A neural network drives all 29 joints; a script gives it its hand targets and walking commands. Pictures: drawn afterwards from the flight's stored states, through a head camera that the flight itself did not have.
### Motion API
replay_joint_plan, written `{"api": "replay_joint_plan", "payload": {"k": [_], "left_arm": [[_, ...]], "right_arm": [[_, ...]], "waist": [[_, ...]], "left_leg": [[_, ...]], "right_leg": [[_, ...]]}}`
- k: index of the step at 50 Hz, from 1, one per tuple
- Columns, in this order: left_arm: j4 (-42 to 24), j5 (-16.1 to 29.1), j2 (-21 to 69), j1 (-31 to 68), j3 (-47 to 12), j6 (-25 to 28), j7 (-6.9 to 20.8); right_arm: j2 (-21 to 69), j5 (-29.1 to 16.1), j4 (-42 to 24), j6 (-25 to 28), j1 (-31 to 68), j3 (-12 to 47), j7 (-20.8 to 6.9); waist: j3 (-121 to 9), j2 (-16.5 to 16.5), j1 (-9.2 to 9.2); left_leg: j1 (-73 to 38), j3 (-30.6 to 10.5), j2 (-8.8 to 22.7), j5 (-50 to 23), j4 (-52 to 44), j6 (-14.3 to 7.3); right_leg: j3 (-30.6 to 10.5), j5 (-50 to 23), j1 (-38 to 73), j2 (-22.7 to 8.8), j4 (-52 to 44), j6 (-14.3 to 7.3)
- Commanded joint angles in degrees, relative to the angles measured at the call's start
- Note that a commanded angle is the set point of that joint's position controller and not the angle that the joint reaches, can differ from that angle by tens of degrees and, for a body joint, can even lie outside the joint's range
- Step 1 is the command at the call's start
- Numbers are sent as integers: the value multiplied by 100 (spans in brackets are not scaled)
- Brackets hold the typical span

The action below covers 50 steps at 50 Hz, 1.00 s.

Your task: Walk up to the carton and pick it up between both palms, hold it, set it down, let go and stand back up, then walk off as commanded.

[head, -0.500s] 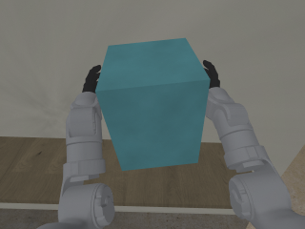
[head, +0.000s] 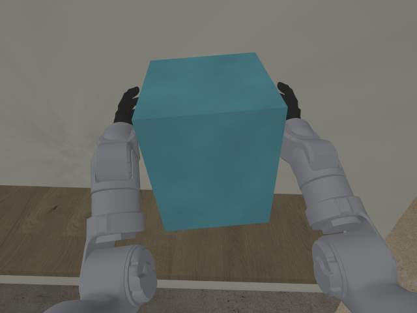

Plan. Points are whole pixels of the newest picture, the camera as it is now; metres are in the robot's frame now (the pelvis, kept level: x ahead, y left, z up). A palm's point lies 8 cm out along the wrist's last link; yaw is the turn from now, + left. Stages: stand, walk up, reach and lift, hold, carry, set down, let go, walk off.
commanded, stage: set down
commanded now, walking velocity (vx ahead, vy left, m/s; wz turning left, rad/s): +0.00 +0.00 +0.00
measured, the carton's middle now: (210, 142) +0.37 -0.01 +0.21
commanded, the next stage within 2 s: none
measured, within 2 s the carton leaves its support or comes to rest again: neither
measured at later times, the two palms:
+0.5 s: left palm (131, 135) +0.40 +0.14 +0.21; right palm (279, 148) +0.37 -0.15 +0.19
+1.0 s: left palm (144, 141) +0.41 +0.12 +0.19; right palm (287, 158) +0.37 -0.17 +0.17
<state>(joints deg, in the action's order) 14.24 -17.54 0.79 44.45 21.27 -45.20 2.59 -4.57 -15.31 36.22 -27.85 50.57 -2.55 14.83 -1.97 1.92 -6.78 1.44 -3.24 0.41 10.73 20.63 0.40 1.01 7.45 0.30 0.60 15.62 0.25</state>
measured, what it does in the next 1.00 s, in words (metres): stands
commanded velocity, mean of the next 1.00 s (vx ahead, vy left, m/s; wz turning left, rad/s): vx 0.00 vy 0.00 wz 0.00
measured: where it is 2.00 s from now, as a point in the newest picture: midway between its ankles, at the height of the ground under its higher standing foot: outside the picture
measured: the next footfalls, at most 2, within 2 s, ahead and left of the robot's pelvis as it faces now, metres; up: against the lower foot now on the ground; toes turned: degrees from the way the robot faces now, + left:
none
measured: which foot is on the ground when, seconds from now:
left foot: down 0.00-1.00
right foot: down 0.00-1.00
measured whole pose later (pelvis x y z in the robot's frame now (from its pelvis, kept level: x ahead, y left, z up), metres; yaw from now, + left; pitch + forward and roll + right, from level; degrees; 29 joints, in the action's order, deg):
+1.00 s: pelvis +0.02 +0.02 +0.00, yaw +0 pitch -10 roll -1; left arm 20.9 -20.8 3.2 40.9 17.8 -26.6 3.5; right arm -0.1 -4.7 37.1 -3.4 37.7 -8.5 11.2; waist 5.6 3.7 -8.4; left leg -2.6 -1.3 -0.8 11.6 19.3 -1.5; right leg 1.6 7.4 5.0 -1.2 12.7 2.0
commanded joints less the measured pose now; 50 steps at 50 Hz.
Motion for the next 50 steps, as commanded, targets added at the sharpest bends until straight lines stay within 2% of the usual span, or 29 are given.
{"api": "replay_joint_plan", "payload": {"k": [1, 3, 5, 6, 7, 9, 11, 12, 13, 15, 16, 18, 19, 22, 26, 27, 28, 31, 33, 34, 35, 36, 38, 40, 42, 45, 47, 48, 50], "left_arm": [[-286, 894, 3178, 4070, -2715, 482, 830], [-444, 888, 3276, 4291, -2822, 710, 767], [-214, 670, 3107, 4359, -2504, 847, 782], [-171, 622, 3120, 4323, -2487, 924, 813], [-64, 444, 3041, 4355, -2281, 1040, 851], [278, 255, 2954, 4186, -2119, 1234, 951], [714, 47, 2859, 3865, -1947, 1417, 1065], [834, -44, 2836, 3666, -1829, 1484, 1115], [960, -112, 2834, 3516, -1766, 1548, 1172], [1106, -234, 2801, 3285, -1629, 1611, 1221], [982, -173, 2818, 3296, -1728, 1676, 1219], [802, -133, 2936, 3198, -1931, 1753, 1169], [470, -54, 3004, 3215, -2129, 1803, 1110], [140, 126, 3229, 2950, -2653, 1865, 946], [-417, 339, 3406, 2928, -3244, 1888, 786], [-461, 352, 3371, 2890, -3294, 1897, 752], [-542, 420, 3395, 2943, -3433, 1901, 720], [-455, 408, 3357, 2857, -3445, 1873, 704], [-445, 433, 3374, 2842, -3508, 1865, 715], [-287, 401, 3346, 2763, -3426, 1851, 726], [-148, 395, 3294, 2709, -3319, 1850, 751], [-115, 347, 3283, 2695, -3214, 1825, 775], [151, 302, 3264, 2594, -3101, 1832, 835], [350, 251, 3222, 2525, -2907, 1832, 901], [388, 205, 3177, 2534, -2841, 1882, 949], [419, 250, 3200, 2564, -2795, 1959, 960], [516, 241, 3180, 2635, -2704, 2007, 966], [578, 258, 3166, 2578, -2698, 2026, 979], [636, 277, 3207, 2668, -2714, 2089, 991]], "right_arm": [[3743, -569, -2005, 503, 4469, 1965, -664], [3844, -497, -2134, 714, 4595, 1969, -697], [3685, -219, -1928, 864, 4547, 1800, -712], [3745, -105, -1830, 990, 4451, 1716, -736], [3643, 101, -1618, 1130, 4475, 1538, -778], [3551, 432, -1459, 1518, 4335, 1245, -861], [3401, 791, -997, 1844, 3937, 914, -945], [3367, 890, -847, 2007, 3763, 809, -970], [3251, 998, -723, 2134, 3618, 722, -989], [3065, 1147, -793, 2407, 3595, 650, -1014], [3082, 1135, -891, 2540, 3560, 690, -1021], [2997, 1057, -1115, 2778, 3561, 884, -1016], [3014, 970, -1393, 2906, 3582, 1115, -1013], [2864, 760, -2005, 3155, 3677, 1496, -976], [2812, 602, -2196, 3209, 3368, 1746, -947], [2824, 596, -2262, 3204, 3364, 1785, -934], [2804, 600, -2306, 3207, 3321, 1788, -943], [2864, 648, -2173, 3112, 3162, 1773, -920], [2889, 661, -2211, 3095, 3143, 1788, -908], [2873, 673, -2129, 3065, 3098, 1779, -910], [2890, 728, -2047, 3045, 3105, 1737, -914], [2955, 761, -2120, 3041, 3138, 1770, -906], [2970, 789, -1931, 3007, 3034, 1681, -915], [2993, 861, -1876, 2986, 3044, 1630, -912], [3006, 931, -1687, 2989, 2922, 1564, -903], [3072, 932, -1864, 3066, 2998, 1617, -891], [3099, 1012, -1827, 3068, 3024, 1544, -891], [3055, 1015, -1814, 3070, 2990, 1490, -907], [3098, 1071, -1811, 3107, 3038, 1392, -906]], "waist": [[-2103, -251, -102], [-2504, -378, -95], [-2218, -225, -86], [-2199, -200, -143], [-2002, -260, -62], [-1847, -205, -55], [-1419, -156, -109], [-1203, -138, -74], [-1037, -100, -116], [-860, 13, -56], [-965, 59, -53], [-1111, -67, -51], [-1505, -2, 8], [-2026, -138, 1], [-2276, -352, -111], [-2318, -369, -61], [-2436, -401, -135], [-2253, -424, -104], [-2382, -401, -168], [-2177, -433, -160], [-2044, -316, -172], [-2101, -281, -87], [-1850, -279, -177], [-1660, -121, -126], [-1579, -153, -152], [-1897, -76, -168], [-1750, 13, -185], [-1689, -58, -155], [-1765, -39, -212]], "left_leg": [[25, 331, -420, -929, -288, -56], [-211, 333, -411, -1226, -201, 1], [-197, 353, -421, -929, -282, -59], [-144, 352, -417, -852, -321, -57], [-131, 377, -413, -688, -398, -51], [-112, 438, -390, -454, -480, -60], [-66, 509, -364, -192, -618, -83], [-67, 568, -354, -236, -664, -98], [-104, 599, -355, -246, -697, -94], [-155, 670, -329, -323, -745, -120], [-273, 700, -330, -516, -677, -111], [-475, 743, -314, -1069, -569, -24], [-695, 734, -298, -1540, -455, 13], [-1043, 674, -268, -2280, -173, 113], [-1397, 595, -192, -2671, 3, 250], [-1416, 581, -197, -2698, 15, 264], [-1474, 568, -186, -2699, 59, 304], [-1255, 591, -241, -2208, -37, 264], [-1179, 587, -271, -2047, -53, 242], [-1134, 588, -276, -1959, -80, 243], [-1020, 578, -276, -1742, -150, 195], [-974, 623, -297, -1642, -190, 160], [-829, 624, -313, -1422, -269, 142], [-714, 632, -307, -1235, -329, 87], [-751, 626, -297, -1329, -347, 72], [-835, 615, -304, -1590, -266, 84], [-741, 644, -296, -1359, -320, 37], [-728, 640, -293, -1299, -335, 45], [-732, 642, -289, -1309, -339, 45]], "right_leg": [[230, -840, 828, 262, -123, 353], [230, -1048, 859, 271, -92, 344], [249, -956, 852, 239, -148, 364], [303, -908, 985, 242, -130, 366], [330, -713, 928, 246, -166, 356], [404, -461, 948, 213, -172, 343], [510, -170, 874, 180, -246, 336], [548, -201, 927, 160, -254, 338], [583, -219, 957, 149, -275, 331], [655, -225, 986, 181, -310, 334], [653, -377, 1024, 192, -280, 335], [677, -784, 1071, 226, -243, 331], [692, -1110, 1189, 262, -204, 311], [729, -1633, 1137, 298, -132, 287], [767, -1676, 954, 345, -159, 215], [762, -1678, 916, 344, -181, 208], [778, -1676, 861, 350, -164, 185], [736, -1682, 897, 286, -172, 178], [694, -1868, 994, 263, -102, 185], [719, -1823, 945, 254, -106, 194], [719, -1705, 923, 242, -137, 210], [683, -1737, 1039, 231, -125, 220], [666, -1694, 1008, 212, -129, 239], [675, -1665, 1063, 195, -132, 242], [679, -1730, 1039, 186, -121, 268], [663, -2112, 1189, 195, -83, 264], [663, -1890, 1100, 190, -109, 291], [667, -1789, 1075, 204, -108, 275], [670, -1780, 1014, 211, -117, 280]]}}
